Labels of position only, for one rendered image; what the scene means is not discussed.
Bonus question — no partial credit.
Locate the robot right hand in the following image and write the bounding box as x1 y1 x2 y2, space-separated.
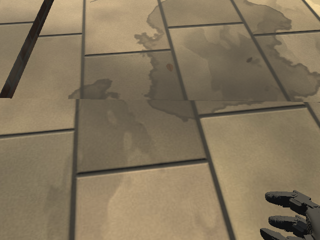
260 190 320 240

